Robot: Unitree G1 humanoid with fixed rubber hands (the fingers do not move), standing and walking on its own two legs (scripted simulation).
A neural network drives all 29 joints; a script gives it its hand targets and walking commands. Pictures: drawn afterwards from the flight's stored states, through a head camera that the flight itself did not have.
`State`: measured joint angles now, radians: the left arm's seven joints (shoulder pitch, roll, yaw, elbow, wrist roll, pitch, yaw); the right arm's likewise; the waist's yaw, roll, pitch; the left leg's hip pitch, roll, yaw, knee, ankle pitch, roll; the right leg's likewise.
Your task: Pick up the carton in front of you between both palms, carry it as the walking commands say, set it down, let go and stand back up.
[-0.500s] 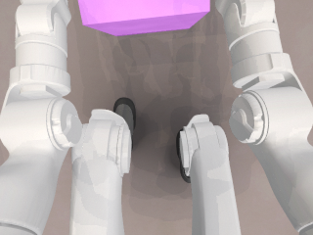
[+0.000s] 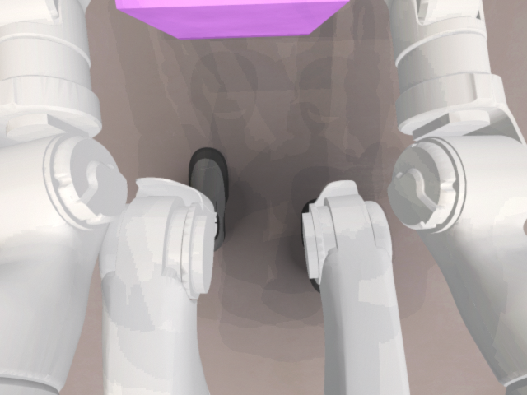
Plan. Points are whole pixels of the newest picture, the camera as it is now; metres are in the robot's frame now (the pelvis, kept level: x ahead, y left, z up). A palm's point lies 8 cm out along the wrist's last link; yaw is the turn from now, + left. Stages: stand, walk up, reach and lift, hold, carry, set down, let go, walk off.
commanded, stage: set down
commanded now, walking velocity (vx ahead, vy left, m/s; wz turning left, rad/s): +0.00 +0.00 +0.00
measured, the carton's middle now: out of the picture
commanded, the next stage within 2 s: let go in 1.70 s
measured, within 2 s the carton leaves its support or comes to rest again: neither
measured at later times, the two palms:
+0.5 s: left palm out of the picture +0.53 +0.26 -0.21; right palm out of the picture +0.58 -0.07 -0.20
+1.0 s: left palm out of the picture +0.55 +0.28 -0.07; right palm out of the picture +0.60 -0.10 -0.06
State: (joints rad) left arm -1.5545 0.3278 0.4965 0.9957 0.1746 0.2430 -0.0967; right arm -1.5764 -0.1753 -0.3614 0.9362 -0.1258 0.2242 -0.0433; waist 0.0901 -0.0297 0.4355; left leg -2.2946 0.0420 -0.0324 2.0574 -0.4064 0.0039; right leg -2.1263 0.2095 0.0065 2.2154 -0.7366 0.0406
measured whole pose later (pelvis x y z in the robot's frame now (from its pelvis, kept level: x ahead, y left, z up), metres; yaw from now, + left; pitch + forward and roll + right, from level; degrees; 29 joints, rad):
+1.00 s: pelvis -0.01 +0.01 +0.04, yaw +0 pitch +36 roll -2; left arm -1.57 0.44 0.26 1.12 -0.09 0.20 0.06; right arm -1.59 -0.36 -0.14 1.03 0.12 0.26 -0.12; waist 0.07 -0.05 0.32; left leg -2.20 0.04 -0.02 1.95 -0.39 0.02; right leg -2.04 0.10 -0.03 2.09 -0.69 0.01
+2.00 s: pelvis +0.06 +0.03 +0.30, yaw +2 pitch +42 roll -3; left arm -0.84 0.23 0.30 0.70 0.12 0.18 -0.05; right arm -0.90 -0.20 -0.29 0.71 -0.12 0.20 -0.04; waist 0.06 -0.01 -0.02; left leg -1.44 0.00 -0.01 0.90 -0.19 0.04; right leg -1.31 0.06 0.03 0.97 -0.39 0.02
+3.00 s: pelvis +0.14 +0.01 +0.39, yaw +3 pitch -4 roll +1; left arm 0.22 0.23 0.04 0.41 0.01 0.14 -0.07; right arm 0.21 -0.21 -0.04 0.43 0.00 0.12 0.07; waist 0.00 -0.04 0.12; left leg -0.16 -0.03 0.01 0.42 -0.20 0.00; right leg -0.02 0.02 0.07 0.44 -0.35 -0.02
